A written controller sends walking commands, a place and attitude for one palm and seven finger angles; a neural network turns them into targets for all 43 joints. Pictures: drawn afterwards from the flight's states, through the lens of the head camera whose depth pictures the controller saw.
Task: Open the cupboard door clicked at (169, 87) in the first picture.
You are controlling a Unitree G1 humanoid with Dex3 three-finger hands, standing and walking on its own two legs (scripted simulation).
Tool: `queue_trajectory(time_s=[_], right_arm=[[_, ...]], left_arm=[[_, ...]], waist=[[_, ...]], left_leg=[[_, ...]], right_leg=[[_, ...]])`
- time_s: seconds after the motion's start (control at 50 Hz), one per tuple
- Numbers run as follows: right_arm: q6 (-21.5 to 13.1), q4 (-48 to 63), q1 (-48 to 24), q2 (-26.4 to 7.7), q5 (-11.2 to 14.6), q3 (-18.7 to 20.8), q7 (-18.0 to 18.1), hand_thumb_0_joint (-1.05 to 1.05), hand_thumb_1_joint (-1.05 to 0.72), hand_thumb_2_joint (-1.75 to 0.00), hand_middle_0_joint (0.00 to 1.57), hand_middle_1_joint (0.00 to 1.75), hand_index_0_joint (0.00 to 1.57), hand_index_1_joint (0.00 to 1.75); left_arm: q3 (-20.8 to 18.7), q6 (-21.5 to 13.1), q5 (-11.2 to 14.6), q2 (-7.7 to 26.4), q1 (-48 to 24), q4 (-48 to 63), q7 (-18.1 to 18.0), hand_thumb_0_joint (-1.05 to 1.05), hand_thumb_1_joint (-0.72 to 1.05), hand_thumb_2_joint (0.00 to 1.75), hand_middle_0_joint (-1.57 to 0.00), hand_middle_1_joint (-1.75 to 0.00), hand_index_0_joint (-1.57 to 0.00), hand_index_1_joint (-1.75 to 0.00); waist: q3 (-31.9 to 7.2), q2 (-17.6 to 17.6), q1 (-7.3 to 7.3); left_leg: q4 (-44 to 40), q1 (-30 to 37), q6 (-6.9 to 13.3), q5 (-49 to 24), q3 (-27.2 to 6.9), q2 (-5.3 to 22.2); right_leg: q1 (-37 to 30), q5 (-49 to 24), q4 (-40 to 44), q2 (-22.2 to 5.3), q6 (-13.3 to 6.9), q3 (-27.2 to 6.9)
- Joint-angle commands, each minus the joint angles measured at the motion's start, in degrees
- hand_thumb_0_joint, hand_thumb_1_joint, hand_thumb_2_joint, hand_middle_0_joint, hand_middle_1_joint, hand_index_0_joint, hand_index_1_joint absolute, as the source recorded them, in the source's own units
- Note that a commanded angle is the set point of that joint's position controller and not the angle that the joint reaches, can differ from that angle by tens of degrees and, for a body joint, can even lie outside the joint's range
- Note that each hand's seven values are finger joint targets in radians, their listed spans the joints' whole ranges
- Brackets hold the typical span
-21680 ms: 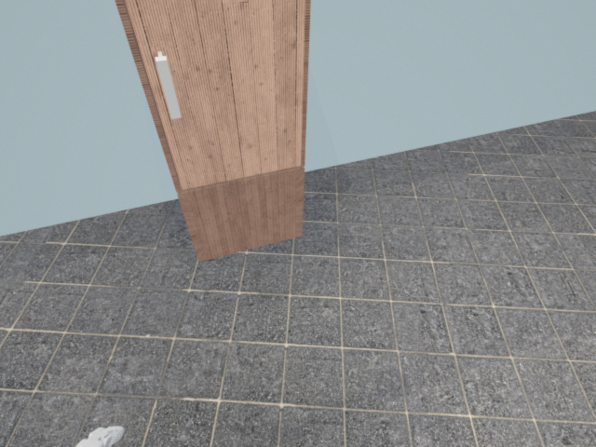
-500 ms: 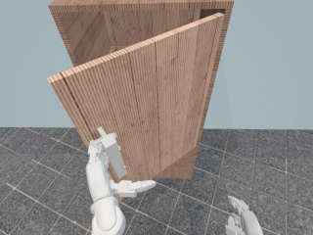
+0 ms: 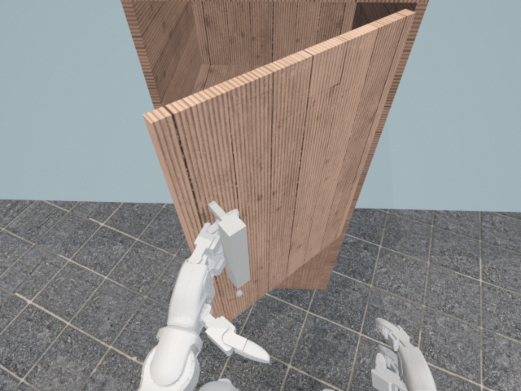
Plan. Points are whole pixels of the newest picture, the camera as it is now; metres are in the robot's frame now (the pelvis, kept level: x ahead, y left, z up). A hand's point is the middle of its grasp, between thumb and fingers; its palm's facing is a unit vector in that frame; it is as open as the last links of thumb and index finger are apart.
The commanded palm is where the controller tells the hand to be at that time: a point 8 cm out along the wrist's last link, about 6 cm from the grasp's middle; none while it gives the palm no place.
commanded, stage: slide the hand sideways off the handle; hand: left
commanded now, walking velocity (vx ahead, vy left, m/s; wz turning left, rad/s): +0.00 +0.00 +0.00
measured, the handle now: (227, 245) +0.31 +0.08 +0.07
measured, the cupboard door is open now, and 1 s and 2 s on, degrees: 41 38 38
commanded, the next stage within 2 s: draw the hand back to the body in 0.98 s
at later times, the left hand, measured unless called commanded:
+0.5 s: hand (217, 300) +0.23 +0.08 +0.07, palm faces +0.00 -1.00 -0.01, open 16.0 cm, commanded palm +0.19 +0.14 +0.08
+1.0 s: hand (175, 336) +0.18 +0.12 +0.07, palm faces +0.03 -1.00 -0.05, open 16.3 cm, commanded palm +0.15 +0.18 +0.08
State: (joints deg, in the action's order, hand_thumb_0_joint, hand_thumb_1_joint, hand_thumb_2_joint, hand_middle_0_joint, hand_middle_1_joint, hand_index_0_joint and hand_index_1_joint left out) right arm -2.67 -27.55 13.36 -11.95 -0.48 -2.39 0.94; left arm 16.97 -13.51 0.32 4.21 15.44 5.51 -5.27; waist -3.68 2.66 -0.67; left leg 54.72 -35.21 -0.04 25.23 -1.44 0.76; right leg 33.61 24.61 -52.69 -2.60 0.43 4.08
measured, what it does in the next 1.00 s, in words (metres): stands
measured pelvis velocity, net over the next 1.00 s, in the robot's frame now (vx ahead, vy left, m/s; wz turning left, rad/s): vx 0.02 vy -0.03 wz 0.00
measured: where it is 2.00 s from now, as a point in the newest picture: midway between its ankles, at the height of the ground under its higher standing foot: outside the picture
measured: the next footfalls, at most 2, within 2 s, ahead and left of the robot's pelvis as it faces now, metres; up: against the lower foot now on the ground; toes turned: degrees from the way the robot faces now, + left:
none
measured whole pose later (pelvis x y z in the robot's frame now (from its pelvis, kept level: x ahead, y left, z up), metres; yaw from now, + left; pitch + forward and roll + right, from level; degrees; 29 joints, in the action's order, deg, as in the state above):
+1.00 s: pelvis +0.02 -0.03 -0.02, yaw +0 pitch +10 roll -1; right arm -4.4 -23.6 14.6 -12.5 1.2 0.4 3.0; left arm -1.3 -18.6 11.3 9.7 41.9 21.9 8.9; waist -7.1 2.3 -1.7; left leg 61.1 -41.5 -2.2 29.9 -3.2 2.2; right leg 40.1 30.0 -60.0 -1.2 -1.4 5.4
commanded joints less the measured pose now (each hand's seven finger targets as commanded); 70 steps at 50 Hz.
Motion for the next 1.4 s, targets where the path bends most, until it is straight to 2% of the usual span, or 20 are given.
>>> queue_trajectory(time_s=[0.0,0.06,0.1,0.16,0.22,0.32,0.4,0.52,0.58,0.66,0.8,0.9,0.98,1.04,1.1,1.18,1.2,1.26,1.3,1.38], right_arm=[[-4.85,11.2,-6.81,-5.19,0.69,1.96,0.72,0.0,-0.9,-0.9,0.2,0.3,0.2,0.3],[-4.45,11.63,-5.96,-4.84,-0.09,1.97,-0.07,0.0,-0.9,-0.9,0.2,0.3,0.2,0.3],[-3.95,12.19,-5.41,-4.89,-0.38,2.24,-0.72,0.0,-0.9,-0.9,0.2,0.3,0.2,0.3],[-3.15,13.01,-4.91,-4.81,-0.49,2.23,-1.14,0.0,-0.9,-0.9,0.2,0.3,0.2,0.3],[-2.47,13.69,-5.14,-4.8,-0.48,2.23,-0.94,0.0,-0.9,-0.9,0.2,0.3,0.2,0.3],[-2.0,14.53,-4.54,-4.73,-0.25,2.0,-0.66,0.0,-0.9,-0.9,0.2,0.3,0.2,0.3],[-2.18,14.71,-3.64,-5.04,-0.15,2.31,-0.28,0.0,-0.9,-0.9,0.2,0.3,0.2,0.3],[-3.64,14.74,-2.11,-5.45,0.07,2.97,-0.08,0.0,-0.9,-0.9,0.2,0.3,0.2,0.3],[-4.41,14.64,-1.35,-5.76,0.21,3.38,0.17,0.0,-0.9,-0.9,0.2,0.3,0.2,0.3],[-5.02,14.16,-0.89,-5.74,0.49,4.23,0.75,0.0,-0.9,-0.9,0.2,0.3,0.2,0.3],[-5.37,14.0,-1.82,-5.62,1.4,5.05,1.7,0.0,-0.9,-0.9,0.2,0.3,0.2,0.3],[-5.19,13.59,-2.32,-5.58,1.73,5.43,2.4,0.0,-0.9,-0.9,0.2,0.3,0.2,0.3],[-5.92,13.97,-2.37,-5.88,2.0,5.15,2.72,0.0,-0.9,-0.9,0.2,0.3,0.2,0.3],[-6.58,13.87,-2.34,-6.19,2.1,5.07,2.86,0.0,-0.9,-0.9,0.2,0.3,0.2,0.3],[-6.71,13.94,-2.31,-6.35,2.15,4.89,3.21,0.0,-0.9,-0.9,0.2,0.3,0.2,0.3],[-6.78,14.6,-2.56,-5.56,2.8,4.37,3.38,0.0,-0.9,-0.9,0.2,0.3,0.2,0.3],[-6.67,14.23,-2.84,-5.49,2.95,4.48,3.49,0.0,-0.9,-0.9,0.2,0.3,0.2,0.3],[-6.88,14.39,-3.72,-5.59,3.34,3.75,3.46,0.0,-0.9,-0.9,0.2,0.3,0.2,0.3],[-7.16,13.81,-4.22,-5.94,3.31,3.48,3.71,0.0,-0.9,-0.9,0.2,0.3,0.2,0.3],[-8.25,13.54,-3.58,-6.22,3.29,3.07,3.9,0.0,-0.9,-0.9,0.2,0.3,0.2,0.3]], left_arm=[[-1.74,-2.14,2.66,-5.19,-7.72,15.01,-1.36,0.0,-0.5,0.3,-0.15,-0.3,-0.15,-0.3],[-1.9,-1.47,-0.65,-5.05,-6.92,15.63,-5.42,0.0,-0.5,0.3,-0.15,-0.3,-0.15,-0.3],[-2.01,-1.28,-2.52,-4.53,-2.27,15.5,-6.73,0.0,-0.5,0.3,-0.15,-0.3,-0.15,-0.3],[-1.64,-1.02,-3.19,-4.11,-1.69,17.49,-6.95,0.0,-0.5,0.3,-0.15,-0.3,-0.15,-0.3],[-3.43,-0.87,-3.1,-2.12,0.38,18.96,-6.45,0.0,-0.5,0.3,-0.15,-0.3,-0.15,-0.3],[-4.05,-0.54,-1.45,-2.03,5.08,21.4,-5.06,0.0,-0.5,0.3,-0.15,-0.3,-0.15,-0.3],[-8.08,-1.37,0.32,1.05,11.34,23.44,-3.14,0.0,-0.5,0.3,-0.15,-0.3,-0.15,-0.3],[-8.98,-4.6,2.45,2.32,16.31,28.06,1.28,0.0,-0.5,0.3,-0.15,-0.3,-0.15,-0.3],[-10.61,-5.93,3.88,3.97,18.94,29.01,3.65,0.0,-0.5,0.3,-0.15,-0.3,-0.15,-0.3],[-14.75,-7.24,5.54,6.59,23.24,29.35,6.51,0.0,-0.5,0.3,-0.15,-0.3,-0.15,-0.3],[-18.45,-8.18,9.58,7.76,27.89,29.56,11.51,0.0,-0.5,0.3,-0.15,-0.3,-0.15,-0.3],[-22.41,-8.84,11.34,10.37,28.89,28.34,13.77,0.0,-0.5,0.3,-0.15,-0.3,-0.15,-0.3],[-20.69,-9.58,12.69,8.83,25.76,28.89,15.2,0.0,-0.5,0.3,-0.15,-0.3,-0.15,-0.3],[-20.51,-9.81,13.27,9.05,24.78,29.32,15.61,0.0,-0.5,0.3,-0.15,-0.3,-0.15,-0.3],[-22.54,-8.91,12.53,12.41,22.24,31.4,14.66,0.0,-0.5,0.3,-0.15,-0.3,-0.15,-0.3],[-23.74,-6.15,12.41,12.62,23.12,33.63,12.92,0.0,-0.5,0.3,-0.15,-0.3,-0.15,-0.3],[-24.86,-5.11,12.53,12.98,24.04,32.54,12.56,0.0,-0.5,0.3,-0.15,-0.3,-0.15,-0.3],[-23.6,-2.16,13.55,10.98,24.01,32.09,12.63,0.0,-0.5,0.3,-0.15,-0.3,-0.15,-0.3],[-24.66,-0.29,13.64,11.93,23.25,30.92,12.67,0.0,-0.5,0.3,-0.15,-0.3,-0.15,-0.3],[-26.4,1.58,13.91,13.86,22.06,34.1,13.01,0.0,-0.5,0.3,-0.15,-0.3,-0.15,-0.3]], waist=[[-7.51,-4.92,0.49],[-8.2,-4.14,0.32],[-9.16,-3.44,-0.58],[-8.94,-3.05,-0.08],[-9.25,-2.92,-0.73],[-7.9,-2.94,-0.39],[-9.3,-3.88,-1.11],[-9.66,-2.45,0.33],[-9.91,-3.83,0.69],[-11.82,-4.04,0.2],[-11.95,-4.78,-0.27],[-10.2,-5.75,-0.57],[-8.86,-4.73,0.5],[-9.81,-3.17,0.38],[-10.49,-1.34,-0.13],[-10.63,0.64,-1.0],[-10.97,-1.12,-1.36],[-7.12,-0.83,-0.99],[-5.23,-2.23,-0.98],[-5.56,-0.66,-1.28]], left_leg=[[-12.78,4.68,0.57,0.75,-2.31,-1.38],[-12.33,4.2,0.42,-0.54,-2.18,-1.23],[-12.14,4.02,0.3,-2.67,-2.18,-0.95],[-11.33,3.63,0.34,-2.68,-1.3,-0.89],[-11.23,3.26,0.41,-2.83,-0.95,-0.91],[-10.51,2.76,0.52,-4.09,-0.42,-0.96],[-9.19,1.8,0.65,-6.94,0.29,-1.32],[-6.1,1.22,0.86,-10.17,0.72,-1.56],[-4.46,-0.23,1.05,-10.05,0.84,-1.86],[-2.56,-1.42,1.05,-11.63,1.15,-2.14],[-0.79,-3.37,0.99,-12.28,0.92,-2.46],[0.1,-5.47,0.85,-10.43,0.6,-2.47],[0.54,-5.58,0.93,-7.93,0.58,-2.51],[0.44,-5.14,0.96,-7.1,0.36,-2.42],[-0.62,-4.14,1.14,-6.21,0.16,-2.11],[-3.53,-1.48,1.05,-5.7,0.05,-1.99],[-4.18,-1.03,1.11,-6.18,-0.21,-1.8],[-6.22,-0.79,0.92,-4.2,-0.32,-1.7],[-7.26,-0.8,1.05,-3.56,-0.82,-1.44],[-9.1,1.55,1.03,-3.68,-0.92,-1.29]], right_leg=[[-1.92,0.31,8.53,2.92,-2.22,1.27],[-1.01,-0.77,6.77,2.74,-2.37,1.33],[-1.46,-2.21,6.01,2.85,-2.67,1.32],[-1.19,-2.36,6.22,2.87,-2.67,0.91],[-1.99,-2.3,6.3,2.98,-2.82,0.61],[-2.41,-4.07,6.59,3.22,-2.59,0.64],[-4.61,-7.71,6.27,3.39,-2.5,0.07],[-3.42,-12.89,4.59,3.23,-1.92,-0.44],[-3.22,-13.72,4.53,3.13,-1.53,-1.13],[-4.08,-16.68,3.66,2.87,-1.21,-2.04],[-4.96,-19.15,3.52,2.31,-0.56,-3.37],[-4.19,-16.42,4.01,1.96,-0.38,-4.51],[-0.95,-10.46,4.71,2.04,-0.39,-4.4],[-0.07,-7.12,4.6,2.36,-0.88,-3.91],[-0.32,-3.97,5.06,2.62,-1.38,-3.72],[-1.58,-3.62,5.79,2.97,-1.51,-2.26],[-2.53,-4.33,5.87,3.25,-1.54,-1.59],[-2.01,-2.53,7.47,3.47,-1.22,-0.81],[-2.43,-1.46,8.43,3.55,-1.26,-0.42],[-3.4,-1.59,9.44,3.63,-1.26,-0.12]])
